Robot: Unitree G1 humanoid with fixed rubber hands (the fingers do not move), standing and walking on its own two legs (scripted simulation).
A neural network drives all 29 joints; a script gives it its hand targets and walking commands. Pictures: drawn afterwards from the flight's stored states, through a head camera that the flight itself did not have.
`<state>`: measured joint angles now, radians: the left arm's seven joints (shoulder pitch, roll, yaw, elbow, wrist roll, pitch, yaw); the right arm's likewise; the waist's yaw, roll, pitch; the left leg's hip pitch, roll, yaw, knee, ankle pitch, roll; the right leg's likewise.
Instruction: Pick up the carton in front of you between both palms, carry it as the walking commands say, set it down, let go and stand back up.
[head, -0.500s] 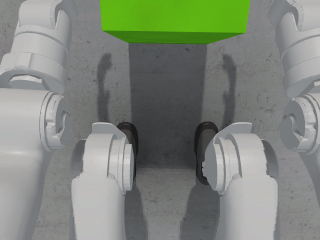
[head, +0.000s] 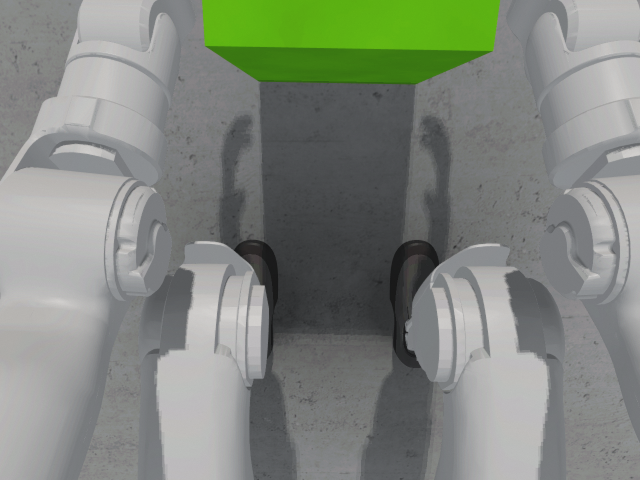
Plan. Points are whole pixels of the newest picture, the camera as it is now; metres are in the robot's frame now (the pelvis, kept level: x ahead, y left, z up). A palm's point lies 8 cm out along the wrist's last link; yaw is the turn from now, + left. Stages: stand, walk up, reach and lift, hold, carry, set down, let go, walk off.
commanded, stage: reach and lift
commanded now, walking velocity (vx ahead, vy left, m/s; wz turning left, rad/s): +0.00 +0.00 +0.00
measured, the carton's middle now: out of the picture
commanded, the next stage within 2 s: none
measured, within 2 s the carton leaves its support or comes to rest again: leaves its support in 0.34 s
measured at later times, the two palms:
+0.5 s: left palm out of the picture +0.55 +0.15 -0.08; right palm out of the picture +0.55 -0.15 -0.08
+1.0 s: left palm out of the picture +0.50 +0.15 +0.08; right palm out of the picture +0.50 -0.15 +0.08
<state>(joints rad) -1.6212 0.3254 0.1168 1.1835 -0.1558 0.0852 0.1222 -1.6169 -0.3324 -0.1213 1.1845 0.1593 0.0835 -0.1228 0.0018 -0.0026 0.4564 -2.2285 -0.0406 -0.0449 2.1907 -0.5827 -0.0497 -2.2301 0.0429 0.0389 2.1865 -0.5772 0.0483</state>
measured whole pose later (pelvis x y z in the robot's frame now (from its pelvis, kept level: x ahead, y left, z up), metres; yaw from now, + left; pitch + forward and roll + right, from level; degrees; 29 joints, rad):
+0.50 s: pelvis +0.01 +0.00 +0.02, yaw +0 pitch +40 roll +0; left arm -1.26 0.16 0.30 0.75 -0.02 0.32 0.14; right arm -1.27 -0.17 -0.30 0.77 0.02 0.31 -0.15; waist 0.00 0.00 0.14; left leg -2.22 -0.11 -0.08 2.12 -0.60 -0.09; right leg -2.22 0.11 0.08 2.12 -0.60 0.09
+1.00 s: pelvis +0.00 +0.00 +0.14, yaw +0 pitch +43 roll +0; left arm -1.07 0.00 0.48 0.66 0.23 0.42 0.04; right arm -1.08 -0.01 -0.48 0.67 -0.23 0.42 -0.05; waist 0.00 0.00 -0.16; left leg -1.97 -0.11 -0.10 1.69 -0.47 -0.08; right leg -1.98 0.11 0.11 1.69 -0.47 0.08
